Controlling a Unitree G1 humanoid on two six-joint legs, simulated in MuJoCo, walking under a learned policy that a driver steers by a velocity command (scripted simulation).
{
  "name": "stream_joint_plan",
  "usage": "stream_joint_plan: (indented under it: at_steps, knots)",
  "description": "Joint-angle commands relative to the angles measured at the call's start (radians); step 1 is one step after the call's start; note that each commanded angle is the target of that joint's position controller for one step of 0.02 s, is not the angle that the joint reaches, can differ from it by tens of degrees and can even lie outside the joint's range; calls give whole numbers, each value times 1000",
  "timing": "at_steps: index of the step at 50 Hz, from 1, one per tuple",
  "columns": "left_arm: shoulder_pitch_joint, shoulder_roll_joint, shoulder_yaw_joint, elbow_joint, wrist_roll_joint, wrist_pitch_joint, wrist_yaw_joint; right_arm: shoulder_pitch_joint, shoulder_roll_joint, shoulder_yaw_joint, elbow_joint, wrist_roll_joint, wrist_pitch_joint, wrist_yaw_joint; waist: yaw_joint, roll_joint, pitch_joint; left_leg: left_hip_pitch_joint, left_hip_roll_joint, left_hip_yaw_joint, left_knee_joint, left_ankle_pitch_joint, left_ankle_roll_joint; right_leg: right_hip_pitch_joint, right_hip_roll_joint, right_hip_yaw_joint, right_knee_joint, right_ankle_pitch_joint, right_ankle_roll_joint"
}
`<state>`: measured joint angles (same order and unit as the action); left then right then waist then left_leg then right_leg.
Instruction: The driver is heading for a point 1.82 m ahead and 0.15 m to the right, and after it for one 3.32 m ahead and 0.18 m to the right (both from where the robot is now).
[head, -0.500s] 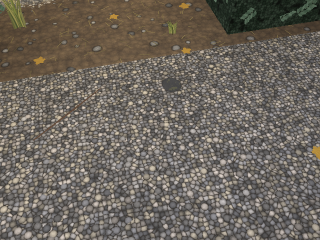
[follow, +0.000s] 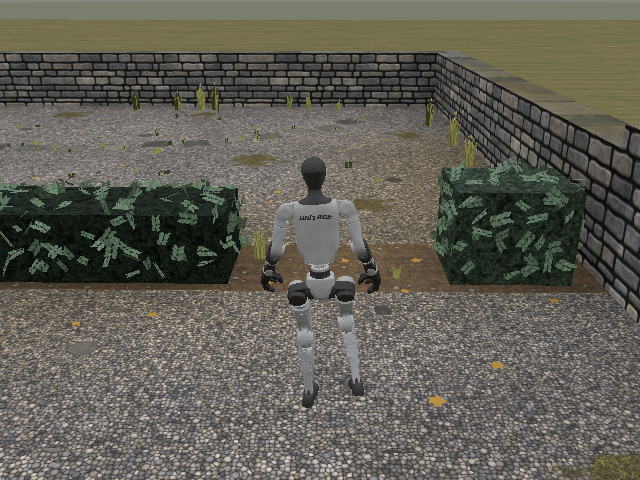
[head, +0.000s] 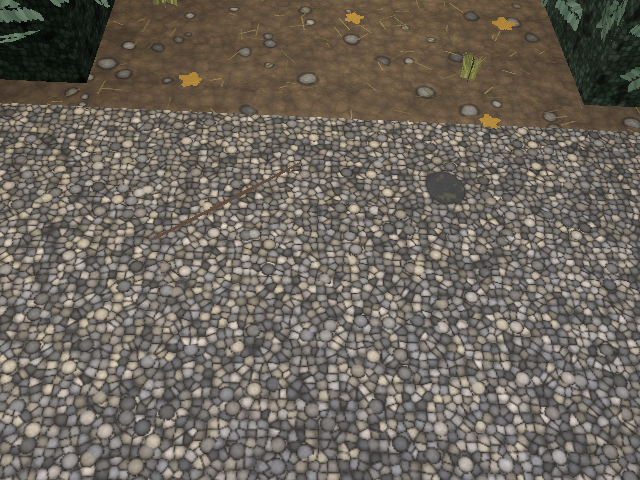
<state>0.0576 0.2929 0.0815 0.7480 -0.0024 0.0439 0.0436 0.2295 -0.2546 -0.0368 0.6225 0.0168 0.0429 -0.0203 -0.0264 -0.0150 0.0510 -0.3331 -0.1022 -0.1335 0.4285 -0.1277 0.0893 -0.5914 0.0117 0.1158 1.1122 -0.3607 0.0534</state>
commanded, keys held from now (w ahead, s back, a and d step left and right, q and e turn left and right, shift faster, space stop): q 0.16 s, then no key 0.04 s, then e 0.80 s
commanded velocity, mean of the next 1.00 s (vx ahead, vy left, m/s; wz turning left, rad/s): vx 0.01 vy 0.00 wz -0.12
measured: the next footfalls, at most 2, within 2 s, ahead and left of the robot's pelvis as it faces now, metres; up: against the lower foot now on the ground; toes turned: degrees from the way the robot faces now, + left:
right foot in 0.36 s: +0.04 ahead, -0.17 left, +0.00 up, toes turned +12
left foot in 0.82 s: +0.02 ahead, +0.06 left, +0.00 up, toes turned -13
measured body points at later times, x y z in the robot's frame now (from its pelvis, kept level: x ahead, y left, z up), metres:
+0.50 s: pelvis +0.00 -0.07 +0.00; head +0.01 -0.09 +0.45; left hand +0.10 +0.19 -0.11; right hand +0.20 -0.29 -0.10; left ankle +0.03 +0.07 -0.73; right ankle +0.00 -0.18 -0.74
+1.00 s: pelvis -0.03 -0.03 +0.00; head +0.00 -0.01 +0.45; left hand +0.15 +0.26 -0.11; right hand +0.07 -0.31 -0.08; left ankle -0.02 +0.07 -0.74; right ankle -0.08 -0.17 -0.63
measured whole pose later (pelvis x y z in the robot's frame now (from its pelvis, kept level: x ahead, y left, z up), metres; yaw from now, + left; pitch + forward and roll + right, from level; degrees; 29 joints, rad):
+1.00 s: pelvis -0.03 -0.03 +0.00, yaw -12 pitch +1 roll +0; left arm 0.24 0.39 0.10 0.66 -0.03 0.10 0.06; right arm 0.17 -0.24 -0.04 0.66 -0.02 0.02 -0.02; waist 0.02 -0.06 0.03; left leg -0.19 -0.03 0.01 0.40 -0.22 0.05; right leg -0.57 0.09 0.17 1.26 -0.41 0.07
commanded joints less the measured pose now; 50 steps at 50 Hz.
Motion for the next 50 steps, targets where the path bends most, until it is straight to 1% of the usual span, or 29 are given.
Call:
stream_joint_plan:
  at_steps: [1, 4, 8, 10, 14, 16, 17, 18, 19, 20, 21, 22, 23, 25, 28, 31, 34, 37, 39, 40, 41, 42, 43, 44, 45, 46, 47, 48, 50]
  knots:
    - [32, 49, 11, -64, 8, -10, -2, -6, -169, -53, -82, -3, 3, -15, 25, 97, -196, 224, 245, -292, -56, 400, 157, -42, -1, -2, 16, 28, 27]
    - [28, 56, 11, -78, 4, -15, -6, -25, -166, -52, -100, -6, 19, -14, 22, 94, -181, 200, 235, -331, -49, 349, 161, -41, 10, 0, 20, 14, 38]
    - [2, 53, 3, -103, 1, -29, -18, -32, -157, -50, -115, -5, 31, -20, 1, 139, -173, 225, 224, -394, -34, 246, 152, -32, 16, 13, -69, 0, 22]
    - [-9, 55, -6, -110, -1, -33, -25, -37, -151, -47, -121, -14, 37, -29, -10, 160, -179, 224, 224, -391, -24, 261, 142, 20, 12, 4, -125, 0, 12]
    - [50, 43, -25, -97, -6, -40, -60, -70, -100, -24, -114, -21, 48, -17, -7, 163, -203, 160, 220, -350, -12, 351, 139, 216, -19, -38, -267, -31, -6]
    - [87, 14, -36, -87, -3, -42, -79, -79, -63, -8, -92, -16, 45, -6, 11, 149, -197, 127, 211, -341, -23, 263, 127, 322, -29, -43, -426, 5, -23]
    - [120, -11, -42, -72, 3, -45, -85, -89, -46, 0, -78, -11, 40, -2, 36, 138, -184, 99, 194, -324, -33, 186, 109, 402, -19, -46, -576, 92, -42]
    - [99, 8, -39, -79, 14, -43, -83, -61, -57, -2, -64, -3, 27, -4, 19, 108, -130, 107, 161, -292, -28, 75, 68, 393, -17, -14, -730, 177, -70]
    - [95, 93, -26, -94, 27, -42, -80, -11, -98, -16, -55, -19, 15, -6, -26, 2, -128, 64, 103, -220, 69, -51, 14, 437, -117, 102, -729, 406, -118]
    - [63, 116, -29, -111, 28, -41, -75, 34, -112, -22, -48, -38, 4, -9, -70, -110, -102, 28, 39, -116, 115, -228, -44, 406, -221, 187, -750, 606, -208]
    - [55, 127, -26, -108, 24, -43, -71, -46, -118, -26, -72, -50, -1, -16, -42, -202, -62, 42, 41, -56, 107, -242, -89, 297, -272, 295, -837, 442, -282]
    - [34, 108, -28, -113, 8, -42, -68, -113, -125, -31, -77, -50, -4, -22, -20, -175, -32, 50, 61, -41, 106, -172, -108, 296, -233, 290, -840, 340, -263]
    - [53, 116, -24, -110, -1, -36, -61, -162, -106, -30, -82, -47, -2, -24, 7, -162, -46, 41, 52, -23, 115, -143, -120, 327, -203, 278, -827, 305, -247]
    - [90, 153, -10, -121, -11, -22, -45, -177, -94, -36, -84, -33, 4, -20, 38, -155, -45, -30, 41, 10, 191, -215, -147, 396, -204, 310, -812, 331, -265]
    - [148, 155, 0, -136, -2, 7, -30, -169, -83, -45, -76, -12, -7, -14, 67, -111, -72, -157, 43, 23, 432, -377, -177, 495, -211, 352, -776, 486, -307]
    - [160, 159, 7, -149, -18, 27, -17, -160, -83, -52, -71, -2, -13, -8, 76, -111, -95, -234, 53, 12, 433, -390, -181, 582, -196, 384, -754, 485, -298]
    - [146, 167, 14, -160, -13, 43, -2, -185, -66, -43, -64, -8, -32, 4, 88, -118, -122, -155, 36, 26, 302, -313, -166, 559, -157, 391, -757, 405, -270]
    - [113, 188, 22, -179, -20, 50, 0, -135, -87, -48, -39, -9, -50, 21, 69, -163, -151, -37, 23, 28, 170, -247, -141, 510, -145, 430, -764, 417, -260]
    - [75, 188, 21, -194, -33, 48, 4, -86, -95, -52, -22, -19, -58, 28, 34, -154, -171, 82, 26, 42, 13, -121, -117, 454, -124, 436, -735, 406, -236]
    - [72, 179, 17, -197, -38, 46, 7, -48, -104, -58, -8, -25, -59, 26, 13, -143, -181, 200, 45, 58, -80, -20, -98, 376, -103, 427, -712, 344, -207]
    - [90, 143, 7, -196, -36, 44, 11, -3, -147, -71, 2, -31, -54, 21, 10, -46, -199, 356, 151, -24, -100, 28, -53, 231, -52, 377, -597, 173, -160]
    - [141, 83, -10, -198, -26, 35, 9, 7, -231, -86, -3, -54, -38, 19, 36, 241, -194, 426, 390, -282, -126, 254, 83, 36, 129, 200, -339, -188, -88]
    - [155, 176, 22, -190, -17, 19, 13, -1, -240, -87, -13, -77, -40, 25, 25, 219, -148, 278, 528, -408, -171, 219, 207, -22, 127, 144, -108, -309, -34]
    - [176, 239, 48, -165, -14, 19, 13, -93, -195, -68, -41, -67, -46, 20, 71, 132, -76, 199, 474, -302, -175, 158, 190, -20, 73, 120, 33, -228, -14]
    - [203, 243, 55, -138, -21, 26, 16, -175, -146, -52, -56, -52, -47, 14, 98, 111, -44, 158, 396, -203, -161, 136, 136, -16, 64, 112, 80, -156, -5]
    - [222, 218, 53, -117, -21, 39, 24, -192, -119, -41, -65, -39, -46, 7, 91, 105, -42, 159, 351, -135, -154, 129, 110, -21, 63, 101, 146, -99, 5]
    - [230, 198, 49, -118, -17, 45, 25, -188, -115, -34, -57, -30, -43, 2, 87, 117, -38, 148, 341, -93, -146, 206, 114, -23, 60, 80, 223, -67, 16]
    - [222, 186, 45, -130, -17, 45, 23, -166, -115, -30, -50, -31, -38, -5, 79, 117, -43, 137, 328, -54, -146, 252, 127, -17, 56, 52, 266, -42, 25]
    - [213, 178, 40, -146, -33, 47, 25, -135, -110, -26, -42, -34, -30, -12, 59, 123, -45, 177, 327, -12, -150, 211, 143, -32, 41, 30, 227, -13, 45]
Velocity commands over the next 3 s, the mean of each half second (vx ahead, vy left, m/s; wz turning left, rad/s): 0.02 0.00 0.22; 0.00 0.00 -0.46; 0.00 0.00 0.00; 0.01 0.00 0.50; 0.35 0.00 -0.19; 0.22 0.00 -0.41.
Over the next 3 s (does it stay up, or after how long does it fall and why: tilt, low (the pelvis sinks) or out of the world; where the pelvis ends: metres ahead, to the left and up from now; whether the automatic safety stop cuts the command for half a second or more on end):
stays up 0.39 -0.06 -0.19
